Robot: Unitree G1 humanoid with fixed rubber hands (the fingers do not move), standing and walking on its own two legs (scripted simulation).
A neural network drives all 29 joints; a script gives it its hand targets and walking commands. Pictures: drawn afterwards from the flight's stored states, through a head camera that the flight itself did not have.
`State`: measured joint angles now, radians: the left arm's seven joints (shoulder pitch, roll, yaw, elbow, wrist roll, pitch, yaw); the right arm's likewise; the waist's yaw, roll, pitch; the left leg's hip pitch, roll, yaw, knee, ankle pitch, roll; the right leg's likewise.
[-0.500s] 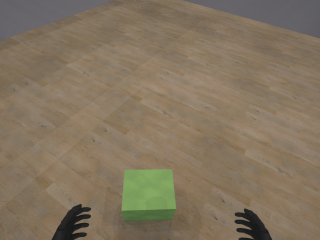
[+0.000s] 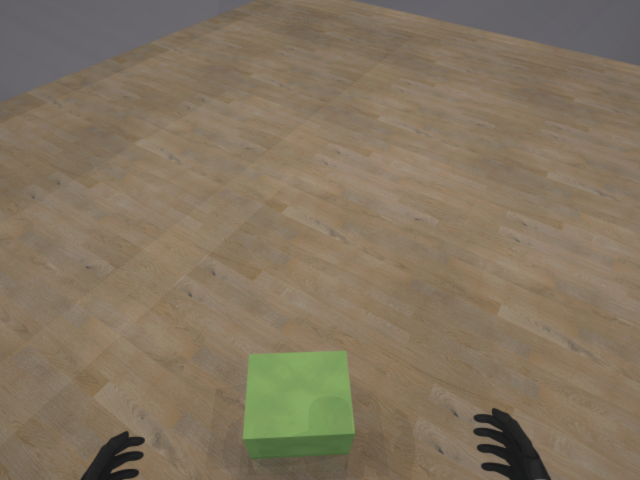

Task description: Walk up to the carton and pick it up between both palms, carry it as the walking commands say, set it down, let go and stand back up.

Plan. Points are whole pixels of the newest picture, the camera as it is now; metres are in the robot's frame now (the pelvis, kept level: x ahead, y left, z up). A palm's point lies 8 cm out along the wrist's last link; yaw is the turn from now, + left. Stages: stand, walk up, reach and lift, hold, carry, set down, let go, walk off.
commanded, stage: stand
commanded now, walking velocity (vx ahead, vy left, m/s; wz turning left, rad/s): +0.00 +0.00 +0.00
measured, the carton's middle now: (299, 404) +0.46 +0.05 -0.67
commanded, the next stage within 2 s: none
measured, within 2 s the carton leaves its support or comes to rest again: neither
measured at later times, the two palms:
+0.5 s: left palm out of the picture +0.11 +0.29 -0.07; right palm out of the picture +0.16 -0.24 -0.05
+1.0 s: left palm out of the picture +0.10 +0.30 -0.07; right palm out of the picture +0.15 -0.24 -0.06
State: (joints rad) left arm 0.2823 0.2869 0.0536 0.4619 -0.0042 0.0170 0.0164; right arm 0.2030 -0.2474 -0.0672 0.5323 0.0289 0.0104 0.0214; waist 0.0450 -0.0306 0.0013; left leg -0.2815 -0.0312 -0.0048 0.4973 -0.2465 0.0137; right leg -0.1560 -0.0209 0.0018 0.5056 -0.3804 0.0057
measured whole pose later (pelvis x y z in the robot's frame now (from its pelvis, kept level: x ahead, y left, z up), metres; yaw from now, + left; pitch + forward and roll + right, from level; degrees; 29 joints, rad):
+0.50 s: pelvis -0.02 +0.01 +0.00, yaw +0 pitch +0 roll +0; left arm 0.28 0.30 0.05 0.53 0.00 0.00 0.03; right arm 0.19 -0.25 -0.07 0.58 0.03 0.00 0.00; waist 0.04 -0.05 -0.04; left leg -0.28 -0.03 0.00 0.51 -0.23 0.01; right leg -0.15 -0.02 0.00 0.50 -0.35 0.01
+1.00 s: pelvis -0.03 +0.01 +0.00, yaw +0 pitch -1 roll +0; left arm 0.29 0.32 0.06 0.54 0.00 -0.02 0.01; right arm 0.19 -0.25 -0.07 0.60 0.03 -0.02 0.00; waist 0.04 -0.02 -0.03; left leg -0.28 -0.03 0.00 0.51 -0.22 0.02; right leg -0.15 -0.02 0.00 0.50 -0.34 0.02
